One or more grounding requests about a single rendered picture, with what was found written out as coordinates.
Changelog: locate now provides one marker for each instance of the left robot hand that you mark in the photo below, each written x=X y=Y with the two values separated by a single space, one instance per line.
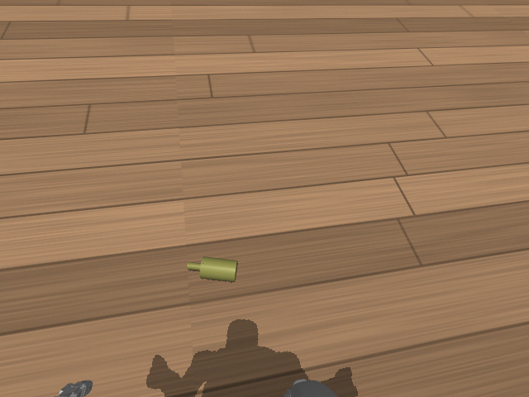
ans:
x=80 y=389

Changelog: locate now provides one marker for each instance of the bottle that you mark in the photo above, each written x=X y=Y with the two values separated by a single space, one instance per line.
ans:
x=215 y=268

